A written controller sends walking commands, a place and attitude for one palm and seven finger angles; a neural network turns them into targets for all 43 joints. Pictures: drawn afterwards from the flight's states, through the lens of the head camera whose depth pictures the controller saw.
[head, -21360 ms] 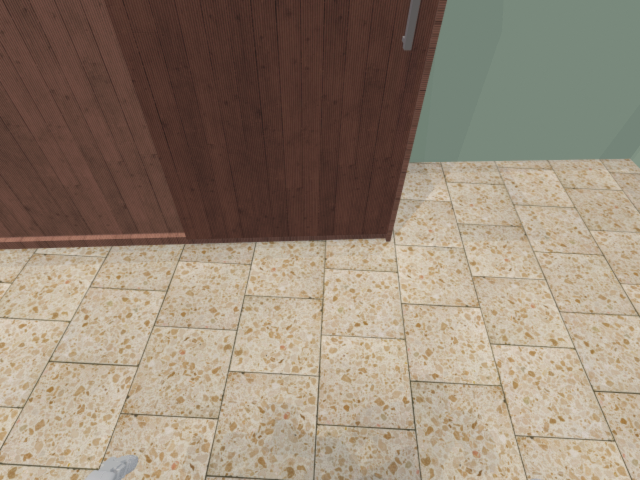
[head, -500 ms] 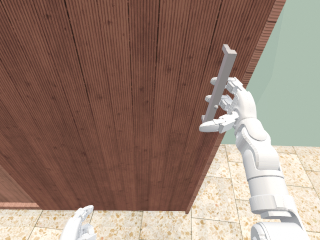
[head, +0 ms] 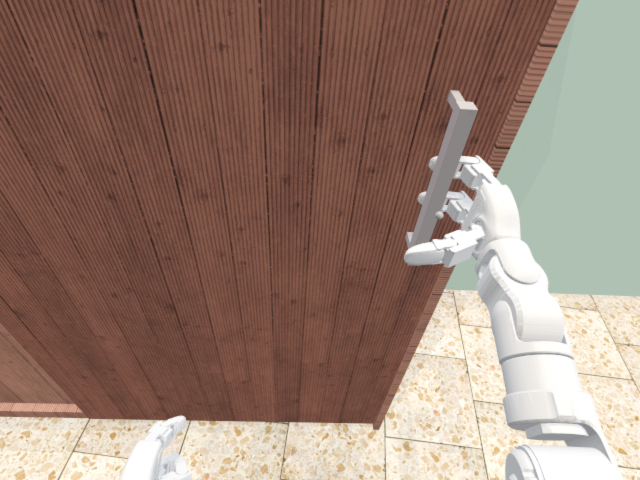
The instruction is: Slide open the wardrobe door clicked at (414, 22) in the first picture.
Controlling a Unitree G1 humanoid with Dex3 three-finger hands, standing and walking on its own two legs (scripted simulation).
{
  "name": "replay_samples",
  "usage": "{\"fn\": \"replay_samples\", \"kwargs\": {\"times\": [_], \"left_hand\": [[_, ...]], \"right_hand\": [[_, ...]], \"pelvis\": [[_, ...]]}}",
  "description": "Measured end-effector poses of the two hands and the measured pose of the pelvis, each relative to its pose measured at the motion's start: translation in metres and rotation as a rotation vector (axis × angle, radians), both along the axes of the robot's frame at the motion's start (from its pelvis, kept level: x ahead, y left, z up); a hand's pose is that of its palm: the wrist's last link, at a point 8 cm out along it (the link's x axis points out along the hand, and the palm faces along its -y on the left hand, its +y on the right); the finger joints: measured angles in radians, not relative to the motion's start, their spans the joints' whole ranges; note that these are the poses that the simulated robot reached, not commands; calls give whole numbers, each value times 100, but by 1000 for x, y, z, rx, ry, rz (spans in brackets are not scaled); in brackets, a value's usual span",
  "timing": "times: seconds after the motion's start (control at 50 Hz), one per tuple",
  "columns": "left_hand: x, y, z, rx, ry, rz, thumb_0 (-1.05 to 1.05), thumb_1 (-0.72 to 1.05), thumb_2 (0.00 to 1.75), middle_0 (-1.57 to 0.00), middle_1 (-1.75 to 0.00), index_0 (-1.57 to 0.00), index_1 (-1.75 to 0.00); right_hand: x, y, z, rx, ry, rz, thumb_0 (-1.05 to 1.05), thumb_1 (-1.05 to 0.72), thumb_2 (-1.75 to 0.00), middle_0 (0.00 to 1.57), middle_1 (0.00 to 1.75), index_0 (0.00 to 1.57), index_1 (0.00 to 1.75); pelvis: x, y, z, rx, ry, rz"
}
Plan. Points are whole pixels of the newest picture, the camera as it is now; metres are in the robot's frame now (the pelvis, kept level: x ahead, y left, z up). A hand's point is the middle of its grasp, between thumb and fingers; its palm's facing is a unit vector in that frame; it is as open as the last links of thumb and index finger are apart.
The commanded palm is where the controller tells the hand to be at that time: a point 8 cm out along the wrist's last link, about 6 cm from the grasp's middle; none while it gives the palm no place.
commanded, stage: grip the handle and tug to test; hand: right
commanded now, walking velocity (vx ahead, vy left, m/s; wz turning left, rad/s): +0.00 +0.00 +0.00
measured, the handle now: (432, 187) +0.45 -0.11 +0.18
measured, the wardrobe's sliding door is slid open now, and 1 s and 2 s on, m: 0.00 0.00 0.00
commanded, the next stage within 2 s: tug the door sideways, standing still in 1.38 s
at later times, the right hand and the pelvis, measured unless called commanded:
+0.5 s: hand (436, 214) +0.39 -0.10 +0.18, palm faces -0.07 +1.00 +0.00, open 7.9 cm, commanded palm +0.36 -0.15 +0.18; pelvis +0.00 +0.00 +0.00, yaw +0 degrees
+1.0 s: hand (431, 214) +0.39 -0.09 +0.18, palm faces -0.07 +1.00 -0.01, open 6.3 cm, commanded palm +0.35 -0.15 +0.18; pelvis +0.01 +0.00 +0.00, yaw +1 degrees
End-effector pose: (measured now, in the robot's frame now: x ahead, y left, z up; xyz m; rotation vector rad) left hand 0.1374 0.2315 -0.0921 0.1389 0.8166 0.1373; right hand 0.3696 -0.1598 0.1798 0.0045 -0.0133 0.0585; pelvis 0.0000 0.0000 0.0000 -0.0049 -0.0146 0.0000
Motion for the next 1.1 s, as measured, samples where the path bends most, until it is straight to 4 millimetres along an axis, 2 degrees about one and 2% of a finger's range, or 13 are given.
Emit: {"fn": "replay_samples", "kwargs": {"times": [0.1, 0.2, 0.38, 0.6, 0.78, 1.1], "left_hand": [[3, 0, 1, 0, -6, -5, 1, 91, 90, -20, -30, -20, -30], [9, -2, 2, -4, -20, -8, 1, 91, 90, -20, -30, -20, -30], [14, -4, 6, -1, -24, -14, 1, 91, 90, -20, -30, -20, -30], [12, -2, 2, 0, 6, -9, 1, 91, 90, -20, -30, -20, -30], [11, -1, 2, -7, 7, -3, 1, 91, 90, -20, -30, -20, -30], [22, 5, 8, -7, -21, 5, 1, 91, 90, -20, -30, -20, -30]], "right_hand": [[-3, 2, 0, -17, 1, 10, -1, 43, -33, 31, 121, 30, 121], [-4, 4, 0, -12, 3, 10, -1, 29, -39, 32, 122, 31, 122], [-1, 3, 0, 0, 8, 14, 0, -9, -56, 35, 127, 35, 126], [4, 4, 1, -11, 13, 5, 1, -58, -76, 39, 133, 39, 134], [2, 9, 1, -9, 8, 9, 1, -63, -78, 34, 135, 34, 136], [0, 10, 1, -9, 6, 7, 1, -67, -74, 31, 135, 31, 135]], "pelvis": [[1, -1, 0, 1, -3, -2], [2, -2, 0, 0, -5, -1], [3, 0, 0, 1, -4, 1], [6, -1, 1, 1, 2, -2], [9, 0, 1, 0, -1, 5], [14, 4, 2, -3, -2, 17]]}}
